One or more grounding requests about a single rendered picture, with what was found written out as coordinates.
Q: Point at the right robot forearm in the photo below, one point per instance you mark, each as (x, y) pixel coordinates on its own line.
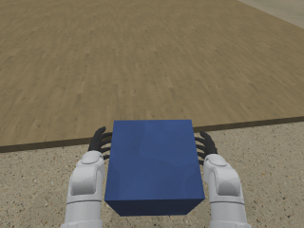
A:
(225, 194)

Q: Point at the left robot hand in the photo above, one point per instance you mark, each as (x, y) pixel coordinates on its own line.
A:
(97, 143)

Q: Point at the right robot hand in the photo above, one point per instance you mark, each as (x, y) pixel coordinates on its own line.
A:
(208, 148)

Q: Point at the left robot forearm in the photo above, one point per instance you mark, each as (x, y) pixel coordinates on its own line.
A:
(85, 192)

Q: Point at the carton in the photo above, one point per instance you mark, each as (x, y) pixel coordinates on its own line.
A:
(153, 169)

